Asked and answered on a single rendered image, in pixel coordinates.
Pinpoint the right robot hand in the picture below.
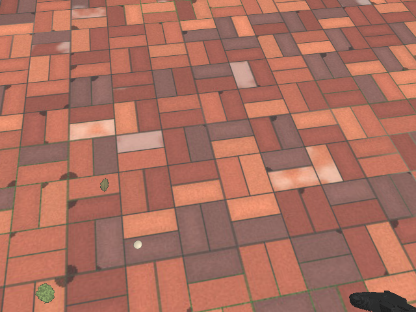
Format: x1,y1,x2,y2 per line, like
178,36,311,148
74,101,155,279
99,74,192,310
349,291,416,312

